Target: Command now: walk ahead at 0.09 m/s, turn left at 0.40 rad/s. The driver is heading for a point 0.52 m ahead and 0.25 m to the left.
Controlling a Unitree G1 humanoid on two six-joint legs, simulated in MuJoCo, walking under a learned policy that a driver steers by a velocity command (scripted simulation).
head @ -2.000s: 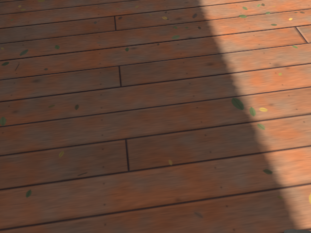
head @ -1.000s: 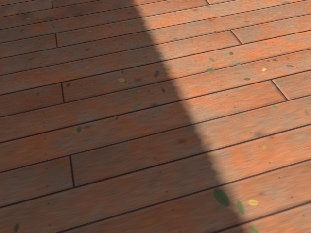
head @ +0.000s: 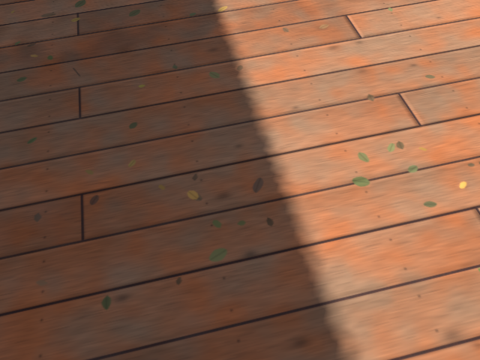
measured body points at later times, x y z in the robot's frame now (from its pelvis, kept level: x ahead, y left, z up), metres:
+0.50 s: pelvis +0.03 +0.05 +0.01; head +0.07 +0.09 +0.46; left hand +0.11 +0.37 -0.12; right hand +0.23 -0.20 -0.08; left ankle +0.03 +0.13 -0.74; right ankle +0.10 -0.11 -0.67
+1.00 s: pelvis +0.06 +0.02 +0.01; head +0.09 +0.04 +0.46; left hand -0.01 +0.32 -0.11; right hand +0.33 -0.13 -0.10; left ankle -0.02 +0.15 -0.70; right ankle +0.11 -0.09 -0.74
